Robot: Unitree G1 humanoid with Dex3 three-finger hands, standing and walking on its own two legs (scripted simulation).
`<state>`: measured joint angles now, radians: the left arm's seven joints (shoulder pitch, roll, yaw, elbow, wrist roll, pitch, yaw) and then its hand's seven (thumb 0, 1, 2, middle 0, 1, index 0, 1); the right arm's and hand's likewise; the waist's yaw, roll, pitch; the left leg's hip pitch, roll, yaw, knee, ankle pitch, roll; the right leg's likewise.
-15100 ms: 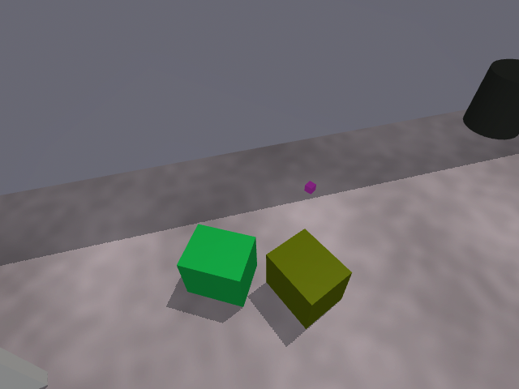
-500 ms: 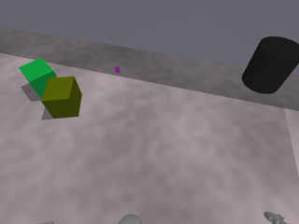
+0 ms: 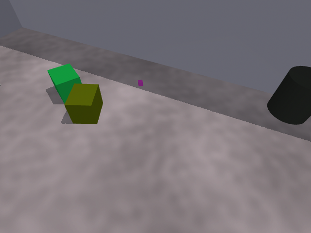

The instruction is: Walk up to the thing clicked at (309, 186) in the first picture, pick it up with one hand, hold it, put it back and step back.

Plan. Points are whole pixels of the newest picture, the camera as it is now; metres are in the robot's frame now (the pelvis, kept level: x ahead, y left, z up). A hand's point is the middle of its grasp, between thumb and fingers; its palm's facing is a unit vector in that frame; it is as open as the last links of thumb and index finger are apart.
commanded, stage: walk up
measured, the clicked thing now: (140, 83) +1.57 +0.17 -0.74
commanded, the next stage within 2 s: stand in 0.94 s
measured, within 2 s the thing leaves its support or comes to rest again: neither
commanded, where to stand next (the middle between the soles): +0.09 -0.04 m, yaw -1 degrees
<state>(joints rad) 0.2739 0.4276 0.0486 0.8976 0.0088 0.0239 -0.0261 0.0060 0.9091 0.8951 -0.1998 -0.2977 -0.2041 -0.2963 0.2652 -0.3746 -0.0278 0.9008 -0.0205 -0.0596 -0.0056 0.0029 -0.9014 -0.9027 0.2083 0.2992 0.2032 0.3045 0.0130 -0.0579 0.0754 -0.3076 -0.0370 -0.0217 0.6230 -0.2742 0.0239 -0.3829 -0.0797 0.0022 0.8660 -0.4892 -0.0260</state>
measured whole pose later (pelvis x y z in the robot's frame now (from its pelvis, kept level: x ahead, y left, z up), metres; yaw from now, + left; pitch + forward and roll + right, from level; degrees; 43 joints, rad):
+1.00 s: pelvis +0.03 -0.02 +0.02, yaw +3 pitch -3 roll +0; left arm 0.09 0.36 0.01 1.15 0.01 -0.01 -0.01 0.00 0.91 0.89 -0.20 -0.30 -0.20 -0.30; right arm 0.05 -0.35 -0.01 1.15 0.00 -0.01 0.00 0.00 -0.90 -0.90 0.20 0.30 0.20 0.30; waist 0.02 0.00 0.05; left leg -0.14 -0.01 -0.08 0.36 -0.18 -0.02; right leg -0.13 -0.06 -0.06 0.36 -0.19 0.03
